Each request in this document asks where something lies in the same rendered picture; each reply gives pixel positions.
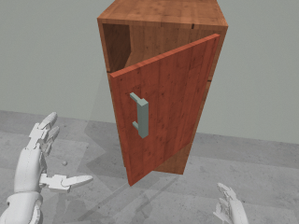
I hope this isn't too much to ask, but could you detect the cupboard door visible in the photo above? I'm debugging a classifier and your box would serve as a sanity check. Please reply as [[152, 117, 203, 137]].
[[109, 34, 221, 187]]

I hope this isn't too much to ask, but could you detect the robot left hand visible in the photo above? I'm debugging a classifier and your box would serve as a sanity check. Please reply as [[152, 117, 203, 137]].
[[14, 112, 93, 194]]

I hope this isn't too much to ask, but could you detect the robot right hand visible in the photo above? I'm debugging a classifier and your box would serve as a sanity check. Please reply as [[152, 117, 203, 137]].
[[213, 182, 249, 224]]

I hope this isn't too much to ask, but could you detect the handle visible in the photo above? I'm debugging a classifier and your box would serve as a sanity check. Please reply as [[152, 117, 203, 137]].
[[130, 92, 149, 138]]

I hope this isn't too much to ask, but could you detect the robot left forearm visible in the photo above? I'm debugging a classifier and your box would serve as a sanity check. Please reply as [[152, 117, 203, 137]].
[[0, 191, 44, 224]]

